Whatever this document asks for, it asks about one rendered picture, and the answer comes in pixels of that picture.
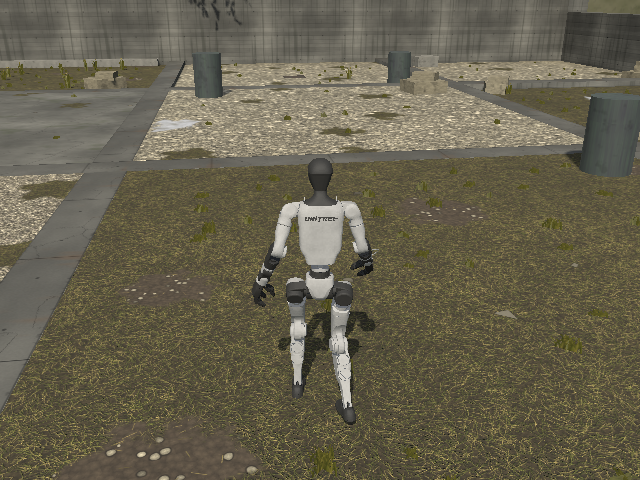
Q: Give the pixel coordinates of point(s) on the right robot upper arm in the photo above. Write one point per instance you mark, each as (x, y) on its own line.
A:
(352, 212)

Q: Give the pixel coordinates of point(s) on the robot head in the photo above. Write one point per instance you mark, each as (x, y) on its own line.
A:
(319, 172)

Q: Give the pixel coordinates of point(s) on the robot left forearm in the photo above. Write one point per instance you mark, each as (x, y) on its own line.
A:
(268, 267)

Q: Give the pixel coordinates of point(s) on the right robot shin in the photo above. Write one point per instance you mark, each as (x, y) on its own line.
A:
(342, 367)

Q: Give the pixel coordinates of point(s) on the left robot upper arm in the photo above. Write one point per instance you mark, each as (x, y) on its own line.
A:
(288, 212)

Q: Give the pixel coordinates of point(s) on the right robot hand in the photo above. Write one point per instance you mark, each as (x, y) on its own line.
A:
(358, 264)

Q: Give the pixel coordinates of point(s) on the left robot hand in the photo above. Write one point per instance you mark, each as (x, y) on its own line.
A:
(257, 292)

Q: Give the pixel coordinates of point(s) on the robot right forearm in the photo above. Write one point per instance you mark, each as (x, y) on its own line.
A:
(366, 258)

